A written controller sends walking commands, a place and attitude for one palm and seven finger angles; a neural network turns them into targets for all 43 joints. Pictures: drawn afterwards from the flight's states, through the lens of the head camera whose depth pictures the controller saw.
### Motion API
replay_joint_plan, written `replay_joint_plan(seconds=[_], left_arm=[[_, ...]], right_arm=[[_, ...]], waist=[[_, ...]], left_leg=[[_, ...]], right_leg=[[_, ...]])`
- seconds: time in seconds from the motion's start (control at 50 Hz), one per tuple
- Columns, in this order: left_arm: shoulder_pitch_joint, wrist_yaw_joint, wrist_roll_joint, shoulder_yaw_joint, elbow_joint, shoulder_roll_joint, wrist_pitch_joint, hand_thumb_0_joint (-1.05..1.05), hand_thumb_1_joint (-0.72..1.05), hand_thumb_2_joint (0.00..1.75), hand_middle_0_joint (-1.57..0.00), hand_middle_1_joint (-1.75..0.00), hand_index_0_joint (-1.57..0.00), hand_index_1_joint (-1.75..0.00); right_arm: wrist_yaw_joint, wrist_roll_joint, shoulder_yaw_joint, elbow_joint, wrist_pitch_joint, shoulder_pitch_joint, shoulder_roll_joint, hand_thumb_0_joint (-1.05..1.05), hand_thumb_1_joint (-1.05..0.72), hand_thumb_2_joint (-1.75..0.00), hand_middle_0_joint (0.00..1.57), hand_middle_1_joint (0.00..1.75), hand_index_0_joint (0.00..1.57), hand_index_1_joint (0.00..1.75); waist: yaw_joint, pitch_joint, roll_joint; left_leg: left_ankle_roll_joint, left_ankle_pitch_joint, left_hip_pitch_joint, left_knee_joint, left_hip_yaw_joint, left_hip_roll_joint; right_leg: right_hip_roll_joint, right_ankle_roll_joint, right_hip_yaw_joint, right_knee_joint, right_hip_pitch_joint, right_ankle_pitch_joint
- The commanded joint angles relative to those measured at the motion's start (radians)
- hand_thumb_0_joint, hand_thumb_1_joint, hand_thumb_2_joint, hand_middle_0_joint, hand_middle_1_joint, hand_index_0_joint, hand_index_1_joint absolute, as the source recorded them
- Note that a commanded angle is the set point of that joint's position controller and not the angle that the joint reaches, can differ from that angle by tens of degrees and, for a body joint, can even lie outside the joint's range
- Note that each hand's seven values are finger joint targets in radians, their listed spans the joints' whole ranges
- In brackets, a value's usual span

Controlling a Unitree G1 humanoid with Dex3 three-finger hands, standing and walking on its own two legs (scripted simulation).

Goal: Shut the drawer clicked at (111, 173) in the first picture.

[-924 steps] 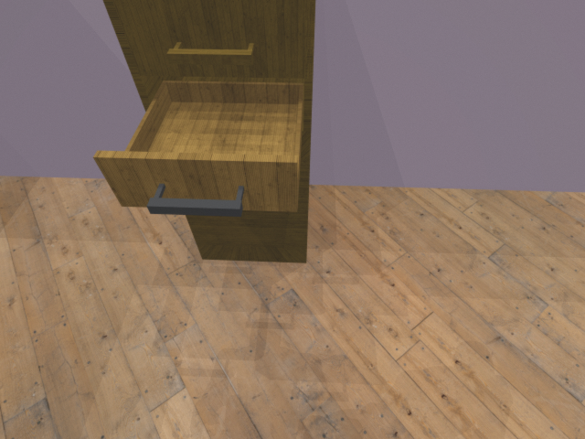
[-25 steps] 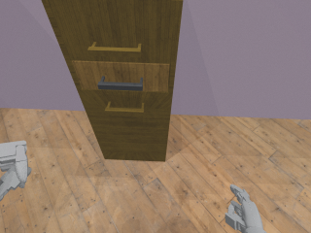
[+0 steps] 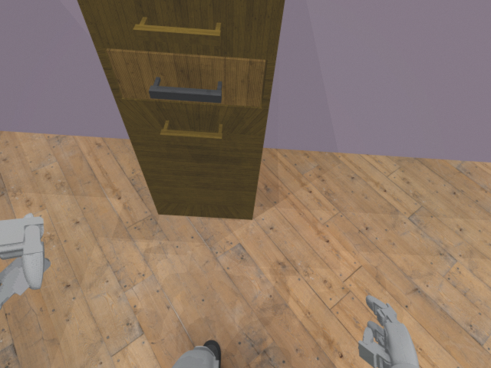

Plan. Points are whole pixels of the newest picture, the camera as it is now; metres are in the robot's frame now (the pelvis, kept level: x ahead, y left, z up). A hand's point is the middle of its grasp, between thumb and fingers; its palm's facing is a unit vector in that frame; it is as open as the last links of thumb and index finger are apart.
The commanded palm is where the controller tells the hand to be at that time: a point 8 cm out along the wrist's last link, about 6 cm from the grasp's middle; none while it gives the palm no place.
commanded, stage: step back with the hand held close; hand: left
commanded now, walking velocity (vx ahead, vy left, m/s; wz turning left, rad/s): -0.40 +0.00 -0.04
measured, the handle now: (187, 88) +0.74 +0.18 -0.02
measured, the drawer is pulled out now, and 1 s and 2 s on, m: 0.00 0.00 0.00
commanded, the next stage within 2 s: stop stepping back and stand still in 0.24 s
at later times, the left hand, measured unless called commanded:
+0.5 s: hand out of the picture +0.10 +0.25 +0.18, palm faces +0.26 -0.87 -0.41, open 3.3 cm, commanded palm +0.04 +0.30 +0.19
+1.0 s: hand out of the picture +0.06 +0.24 +0.18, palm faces +0.29 -0.85 -0.45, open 3.3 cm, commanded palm -0.01 +0.29 +0.19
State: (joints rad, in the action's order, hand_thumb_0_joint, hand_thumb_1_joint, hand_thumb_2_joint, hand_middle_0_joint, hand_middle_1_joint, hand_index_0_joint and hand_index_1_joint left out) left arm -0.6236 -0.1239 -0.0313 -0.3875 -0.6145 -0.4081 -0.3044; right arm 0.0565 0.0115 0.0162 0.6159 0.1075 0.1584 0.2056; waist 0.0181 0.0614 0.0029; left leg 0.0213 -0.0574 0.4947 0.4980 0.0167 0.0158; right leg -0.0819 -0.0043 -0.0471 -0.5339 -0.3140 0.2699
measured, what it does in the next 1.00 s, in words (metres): walks backwards: left foot, then right foot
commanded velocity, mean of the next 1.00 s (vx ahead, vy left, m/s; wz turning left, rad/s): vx -0.02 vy -0.01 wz -0.02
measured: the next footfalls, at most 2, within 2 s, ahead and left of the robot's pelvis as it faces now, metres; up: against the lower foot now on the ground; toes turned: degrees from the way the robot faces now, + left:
left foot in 0.26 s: +0.05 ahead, +0.11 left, +0.00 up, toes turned -1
right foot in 0.60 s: -0.11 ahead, -0.08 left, +0.00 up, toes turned -8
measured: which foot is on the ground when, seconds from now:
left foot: down 0.00-0.12, up 0.14-0.24, down 0.26-0.62, up 0.64-0.74, down 0.76-1.00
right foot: down 0.00-0.26, up 0.28-0.58, down 0.60-1.00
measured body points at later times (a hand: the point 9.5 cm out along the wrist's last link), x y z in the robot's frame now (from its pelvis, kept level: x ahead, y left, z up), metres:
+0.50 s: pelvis -0.10 +0.03 +0.01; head -0.07 +0.08 +0.46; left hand +0.08 +0.30 +0.20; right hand +0.07 -0.19 -0.05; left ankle +0.01 +0.11 -0.73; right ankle -0.16 -0.11 -0.69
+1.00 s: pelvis -0.16 +0.02 +0.01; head -0.16 +0.03 +0.46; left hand +0.04 +0.28 +0.20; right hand -0.04 -0.22 -0.07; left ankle -0.07 +0.11 -0.73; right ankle -0.16 -0.07 -0.73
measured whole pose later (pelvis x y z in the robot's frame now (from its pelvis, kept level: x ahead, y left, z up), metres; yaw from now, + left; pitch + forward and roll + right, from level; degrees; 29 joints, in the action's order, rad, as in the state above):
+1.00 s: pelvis -0.16 +0.02 +0.01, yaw -4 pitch -2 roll +1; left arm -0.61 -0.15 -0.03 -0.37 -0.58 -0.41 -0.20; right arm 0.07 0.01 -0.03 0.62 0.14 0.27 0.17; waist 0.05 0.00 -0.04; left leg 0.04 -0.14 0.30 0.46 -0.07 -0.01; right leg 0.00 -0.02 0.07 -0.56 -0.24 0.40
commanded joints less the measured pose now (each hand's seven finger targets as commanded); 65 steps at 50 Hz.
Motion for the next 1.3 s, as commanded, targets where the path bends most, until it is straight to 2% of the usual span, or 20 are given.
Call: replay_joint_plan(seconds=[0.0,0.12,0.18,0.2,0.24,0.32,0.46,0.52,0.6,0.66,0.72,0.78,0.82,0.94,0.96,1.0,1.02,1.12,1.22,1.28], left_arm=[[-0.074,-0.023,-0.026,-0.168,-0.255,-0.215,-0.070,0.00,0.90,0.90,-1.40,-1.60,-1.40,-1.60],[-0.005,-0.048,-0.028,-0.158,-0.125,-0.199,-0.044,0.00,0.90,0.90,-1.40,-1.60,-1.40,-1.60],[0.046,-0.034,-0.011,-0.104,-0.061,-0.149,-0.027,0.00,0.90,0.90,-1.40,-1.60,-1.40,-1.60],[0.081,-0.025,-0.014,-0.074,-0.072,-0.132,-0.030,0.00,0.90,0.90,-1.40,-1.60,-1.40,-1.60],[0.117,-0.025,0.001,-0.078,-0.125,-0.151,-0.058,0.00,0.90,0.90,-1.40,-1.60,-1.40,-1.60],[0.065,-0.019,-0.009,-0.092,-0.215,-0.158,-0.059,0.00,0.90,0.90,-1.40,-1.60,-1.40,-1.60],[-0.060,-0.050,-0.017,-0.101,-0.335,-0.154,0.029,0.00,0.90,0.90,-1.40,-1.60,-1.40,-1.60],[-0.098,-0.055,-0.025,-0.110,-0.228,-0.146,0.062,0.00,0.90,0.90,-1.40,-1.60,-1.40,-1.60],[-0.012,-0.053,-0.055,-0.163,-0.183,-0.203,0.060,0.00,0.90,0.90,-1.40,-1.60,-1.40,-1.60],[0.026,-0.044,-0.043,-0.095,-0.132,-0.134,0.075,0.00,0.90,0.90,-1.40,-1.60,-1.40,-1.60],[0.067,-0.041,-0.022,-0.054,-0.101,-0.112,0.077,0.00,0.90,0.90,-1.40,-1.60,-1.40,-1.60],[0.120,-0.046,-0.006,-0.060,-0.118,-0.126,0.048,0.00,0.90,0.90,-1.40,-1.60,-1.40,-1.60],[0.189,-0.044,0.009,-0.074,-0.175,-0.156,0.029,0.00,0.90,0.90,-1.40,-1.60,-1.40,-1.60],[-0.057,-0.048,0.006,-0.091,-0.182,-0.133,0.046,0.00,0.90,0.90,-1.40,-1.60,-1.40,-1.60],[-0.077,-0.046,0.007,-0.103,-0.161,-0.140,0.045,0.00,0.90,0.90,-1.40,-1.60,-1.40,-1.60],[-0.080,-0.043,-0.002,-0.134,-0.141,-0.160,0.041,0.00,0.90,0.90,-1.40,-1.60,-1.40,-1.60],[-0.026,-0.046,-0.012,-0.116,-0.135,-0.143,0.045,0.00,0.90,0.90,-1.40,-1.60,-1.40,-1.60],[0.052,-0.052,-0.001,-0.084,-0.053,-0.109,0.042,0.00,0.90,0.90,-1.40,-1.60,-1.40,-1.60],[0.093,-0.051,0.005,-0.051,-0.140,-0.107,0.025,0.00,0.90,0.90,-1.40,-1.60,-1.40,-1.60],[0.074,-0.044,0.011,-0.067,-0.175,-0.125,0.024,0.00,0.90,0.90,-1.40,-1.60,-1.40,-1.60]], right_arm=[[0.015,-0.003,0.060,-0.172,0.048,-0.044,0.133,0.00,-0.90,-0.90,0.20,0.30,0.20,0.30],[0.007,-0.005,0.076,-0.135,-0.002,-0.067,0.103,0.00,-0.90,-0.90,0.20,0.30,0.20,0.30],[0.018,0.000,0.045,-0.146,-0.019,-0.073,0.085,0.00,-0.90,-0.90,0.20,0.30,0.20,0.30],[0.025,-0.004,0.037,-0.148,-0.014,-0.092,0.104,0.00,-0.90,-0.90,0.20,0.30,0.20,0.30],[0.032,0.007,0.047,-0.145,0.014,-0.066,0.144,0.00,-0.90,-0.90,0.20,0.30,0.20,0.30],[0.007,0.033,0.056,-0.145,0.073,-0.023,0.129,0.00,-0.90,-0.90,0.20,0.30,0.20,0.30],[-0.002,0.016,0.020,-0.167,0.098,-0.030,0.110,0.00,-0.90,-0.90,0.20,0.30,0.20,0.30],[0.011,0.016,0.012,-0.158,0.067,-0.033,0.101,0.00,-0.90,-0.90,0.20,0.30,0.20,0.30],[0.014,0.030,0.016,-0.114,0.015,-0.032,0.108,0.00,-0.90,-0.90,0.20,0.30,0.20,0.30],[0.020,-0.016,0.030,-0.126,0.030,-0.030,0.112,0.00,-0.90,-0.90,0.20,0.30,0.20,0.30],[0.044,-0.017,0.017,-0.122,0.047,-0.048,0.123,0.00,-0.90,-0.90,0.20,0.30,0.20,0.30],[0.053,-0.012,0.003,-0.120,0.070,-0.010,0.131,0.00,-0.90,-0.90,0.20,0.30,0.20,0.30],[0.049,0.008,0.004,-0.112,0.090,-0.007,0.114,0.00,-0.90,-0.90,0.20,0.30,0.20,0.30],[0.018,0.000,0.010,-0.153,0.082,-0.032,0.112,0.00,-0.90,-0.90,0.20,0.30,0.20,0.30],[0.015,0.001,0.013,-0.162,0.066,-0.035,0.106,0.00,-0.90,-0.90,0.20,0.30,0.20,0.30],[0.011,0.006,0.027,-0.157,0.033,-0.029,0.107,0.00,-0.90,-0.90,0.20,0.30,0.20,0.30],[0.009,0.000,0.023,-0.139,0.029,-0.020,0.095,0.00,-0.90,-0.90,0.20,0.30,0.20,0.30],[0.032,-0.009,0.012,-0.121,0.041,-0.027,0.091,0.00,-0.90,-0.90,0.20,0.30,0.20,0.30],[0.042,-0.011,0.022,-0.128,0.076,-0.036,0.130,0.00,-0.90,-0.90,0.20,0.30,0.20,0.30],[0.032,-0.008,0.011,-0.129,0.077,-0.034,0.110,0.00,-0.90,-0.90,0.20,0.30,0.20,0.30]], waist=[[-0.005,-0.366,0.075],[0.001,-0.130,-0.136],[0.017,-0.016,-0.136],[0.025,0.019,-0.020],[0.002,-0.063,0.273],[-0.017,-0.265,0.178],[-0.010,-0.231,0.277],[-0.001,-0.174,0.227],[-0.002,-0.155,-0.069],[0.003,-0.134,-0.196],[0.015,-0.015,-0.012],[0.017,-0.007,0.259],[0.011,-0.019,0.236],[-0.020,-0.113,0.179],[-0.016,-0.097,0.117],[-0.013,-0.077,-0.111],[-0.014,-0.047,-0.167],[0.004,-0.060,-0.125],[-0.024,-0.102,0.036],[-0.015,-0.141,0.085]], left_leg=[[0.035,0.090,-0.301,-0.045,0.054,0.088],[-0.042,-0.297,-0.296,0.449,0.033,-0.037],[-0.019,-0.241,-0.260,0.128,0.053,0.013],[-0.018,-0.162,-0.249,-0.097,0.060,0.027],[0.076,0.044,-0.052,-0.293,0.309,0.262],[0.154,0.091,-0.168,-0.223,0.300,0.331],[0.045,-0.534,-0.206,-0.389,0.185,0.189],[-0.056,-0.519,-0.159,-0.336,0.069,0.085],[-0.043,-0.177,-0.275,0.290,-0.023,0.010],[-0.023,-0.187,-0.184,0.219,-0.006,0.025],[0.011,-0.232,-0.294,-0.019,-0.023,0.042],[0.084,-0.329,-0.304,-0.248,0.326,0.205],[0.089,-0.409,-0.260,-0.371,0.446,0.275],[0.026,-0.499,-0.014,-0.268,0.065,0.109],[0.009,-0.483,0.025,-0.169,0.027,0.067],[-0.027,-0.335,-0.039,0.253,-0.028,-0.019],[-0.028,-0.325,-0.020,0.381,-0.014,-0.011],[-0.007,-0.238,-0.184,0.108,-0.039,0.027],[0.040,-0.010,-0.316,-0.103,0.056,0.110],[0.025,0.103,-0.300,-0.094,0.032,0.089]], right_leg=[[0.071,0.046,-0.022,0.065,0.050,-0.275],[0.357,-0.142,-0.255,0.403,-0.372,0.222],[0.232,-0.070,-0.095,0.267,-0.313,-0.002],[0.149,-0.022,-0.036,0.158,-0.265,-0.018],[-0.001,0.007,0.008,-0.224,-0.049,0.102],[0.020,0.014,-0.075,-0.463,-0.063,0.205],[0.006,0.004,0.102,-0.115,0.083,0.249],[-0.003,-0.027,0.154,0.188,0.213,0.204],[0.362,-0.188,-0.160,0.395,-0.135,0.178],[0.307,-0.153,-0.103,0.289,-0.014,0.200],[0.212,-0.078,0.005,0.170,-0.108,0.236],[0.068,-0.009,0.096,-0.110,-0.138,0.129],[0.078,-0.007,0.043,-0.343,-0.139,0.248],[0.080,-0.020,0.129,0.057,0.281,0.129],[0.115,-0.036,0.065,0.138,0.279,0.151],[0.375,-0.144,-0.317,0.409,0.022,0.389],[0.421,-0.169,-0.355,0.426,-0.022,0.368],[0.296,-0.106,-0.091,0.276,-0.023,0.162],[0.157,0.015,-0.004,0.122,0.073,-0.121],[0.146,0.007,0.027,0.085,0.139,-0.257]])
